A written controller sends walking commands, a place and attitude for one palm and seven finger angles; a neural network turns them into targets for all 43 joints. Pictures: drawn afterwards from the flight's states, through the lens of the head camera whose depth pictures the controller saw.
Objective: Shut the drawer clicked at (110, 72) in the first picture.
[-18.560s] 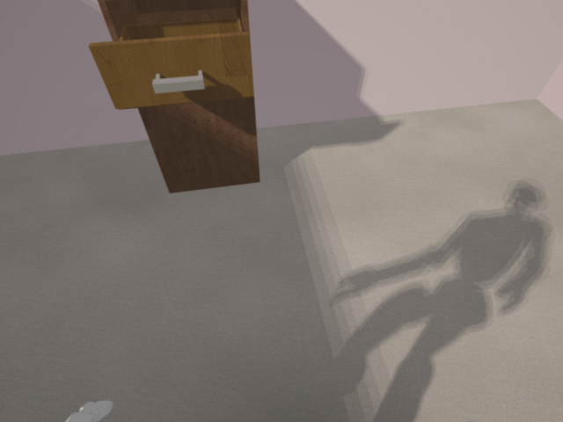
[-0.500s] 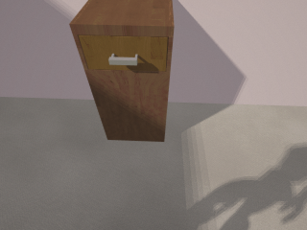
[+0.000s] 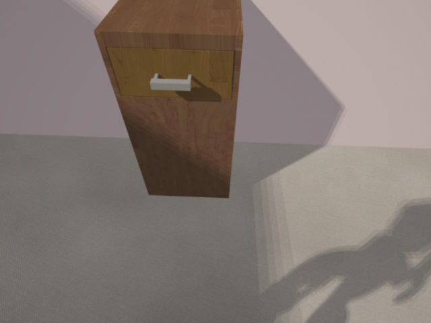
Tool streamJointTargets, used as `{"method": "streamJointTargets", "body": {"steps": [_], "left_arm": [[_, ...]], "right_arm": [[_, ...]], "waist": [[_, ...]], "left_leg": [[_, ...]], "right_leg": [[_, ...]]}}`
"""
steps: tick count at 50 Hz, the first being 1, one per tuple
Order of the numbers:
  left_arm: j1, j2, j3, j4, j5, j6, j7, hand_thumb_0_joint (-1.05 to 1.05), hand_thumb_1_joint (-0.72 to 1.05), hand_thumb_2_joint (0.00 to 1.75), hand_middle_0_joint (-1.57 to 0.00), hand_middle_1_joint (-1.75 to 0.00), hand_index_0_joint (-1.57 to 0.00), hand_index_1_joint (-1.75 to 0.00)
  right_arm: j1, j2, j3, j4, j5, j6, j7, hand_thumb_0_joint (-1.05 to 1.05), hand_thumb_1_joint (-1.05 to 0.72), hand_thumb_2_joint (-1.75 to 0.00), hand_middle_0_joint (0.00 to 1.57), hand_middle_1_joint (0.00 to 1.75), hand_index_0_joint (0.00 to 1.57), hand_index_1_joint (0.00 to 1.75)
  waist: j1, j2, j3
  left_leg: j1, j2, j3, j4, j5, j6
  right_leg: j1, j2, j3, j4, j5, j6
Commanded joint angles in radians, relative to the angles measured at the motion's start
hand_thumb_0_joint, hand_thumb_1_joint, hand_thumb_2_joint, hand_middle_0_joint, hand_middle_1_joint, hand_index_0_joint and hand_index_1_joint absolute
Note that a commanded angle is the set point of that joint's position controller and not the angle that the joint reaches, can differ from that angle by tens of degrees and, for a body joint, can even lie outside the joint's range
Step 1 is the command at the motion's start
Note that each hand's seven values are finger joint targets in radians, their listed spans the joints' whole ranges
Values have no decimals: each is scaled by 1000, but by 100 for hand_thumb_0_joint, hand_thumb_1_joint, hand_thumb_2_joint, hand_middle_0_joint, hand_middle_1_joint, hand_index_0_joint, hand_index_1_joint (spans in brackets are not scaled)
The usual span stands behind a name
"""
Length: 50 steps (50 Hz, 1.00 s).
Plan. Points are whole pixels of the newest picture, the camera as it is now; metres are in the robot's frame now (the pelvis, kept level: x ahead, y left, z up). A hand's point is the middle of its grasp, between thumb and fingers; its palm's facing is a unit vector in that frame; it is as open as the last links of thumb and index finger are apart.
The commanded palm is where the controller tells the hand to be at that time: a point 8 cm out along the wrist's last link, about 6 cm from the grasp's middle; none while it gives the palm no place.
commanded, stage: stand and wait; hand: left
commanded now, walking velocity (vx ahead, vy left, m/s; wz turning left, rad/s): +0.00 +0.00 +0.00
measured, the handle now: (172, 80) +0.82 +0.19 -0.01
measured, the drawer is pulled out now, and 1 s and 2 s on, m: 0.00 0.00 0.00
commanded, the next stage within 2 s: none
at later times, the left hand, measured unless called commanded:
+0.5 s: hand out of the picture +0.01 +0.19 -0.17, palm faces +0.01 -0.97 -0.22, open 7.3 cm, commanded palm none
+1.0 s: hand out of the picture +0.02 +0.19 -0.17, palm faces +0.01 -0.97 -0.23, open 7.3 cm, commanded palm none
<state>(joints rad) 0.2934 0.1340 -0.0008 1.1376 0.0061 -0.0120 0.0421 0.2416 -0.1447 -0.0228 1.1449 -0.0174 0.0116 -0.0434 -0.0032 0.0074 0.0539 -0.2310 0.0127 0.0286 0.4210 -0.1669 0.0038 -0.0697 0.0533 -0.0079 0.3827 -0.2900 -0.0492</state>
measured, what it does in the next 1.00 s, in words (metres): stands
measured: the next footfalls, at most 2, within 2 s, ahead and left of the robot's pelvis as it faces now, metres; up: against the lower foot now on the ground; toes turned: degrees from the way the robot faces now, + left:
none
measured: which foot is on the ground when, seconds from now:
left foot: down 0.00-1.00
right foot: down 0.00-1.00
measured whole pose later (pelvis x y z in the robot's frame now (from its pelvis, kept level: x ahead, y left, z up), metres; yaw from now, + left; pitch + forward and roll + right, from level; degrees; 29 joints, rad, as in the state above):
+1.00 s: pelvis +0.01 +0.00 +0.00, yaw -1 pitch -1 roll +0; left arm 0.24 0.19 0.00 1.14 0.01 -0.01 0.03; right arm 0.20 -0.20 -0.02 1.15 -0.02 0.01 -0.04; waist 0.00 0.01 0.05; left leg -0.19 0.01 0.04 0.37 -0.15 0.01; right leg -0.04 0.05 0.00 0.34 -0.27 -0.05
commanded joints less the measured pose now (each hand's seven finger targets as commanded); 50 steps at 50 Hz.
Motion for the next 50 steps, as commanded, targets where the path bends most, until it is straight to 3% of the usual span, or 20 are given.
{"method": "streamJointTargets", "body": {"steps": [1,6,14,19,29,50], "left_arm": [[73,127,28,-17,0,-13,5,0,90,90,-20,-30,-20,-30],[57,131,27,-17,0,-12,3,0,90,90,-20,-30,-20,-30],[43,148,30,-20,0,-13,2,0,90,90,-20,-30,-20,-30],[33,156,29,-22,0,-13,0,0,90,90,-20,-30,-20,-30],[23,174,32,-23,-1,-17,0,0,90,90,-20,-30,-20,-30],[6,192,31,-19,0,-17,-4,0,90,90,-20,-30,-20,-30]], "right_arm": [[66,-107,-12,-19,5,-17,-3,0,-90,-90,20,30,20,30],[54,-118,-12,-19,4,-18,-3,0,-90,-90,20,30,20,30],[40,-130,-12,-22,4,-18,-1,0,-90,-90,20,30,20,30],[30,-139,-12,-21,3,-17,1,0,-90,-90,20,30,20,30],[19,-159,-12,-23,4,-23,-1,0,-90,-90,20,30,20,30],[-6,-178,-12,-24,5,-23,2,0,-90,-90,20,30,20,30]], "waist": [[-7,-17,-1],[-7,12,10],[-4,-23,10],[-6,-8,18],[-6,-12,-25],[-6,-9,-8]], "left_leg": [[108,93,-83,-40,145,32],[110,96,-88,-52,142,33],[115,95,-87,-57,143,32],[115,96,-90,-66,120,30],[145,102,-87,-61,185,33],[147,104,-89,-80,152,29]], "right_leg": [[-118,-143,98,-90,222,8],[-125,-141,100,-93,193,2],[-115,-147,96,-104,208,7],[-125,-145,103,-114,168,4],[-95,-149,102,-101,253,5],[-106,-151,107,-124,213,6]]}}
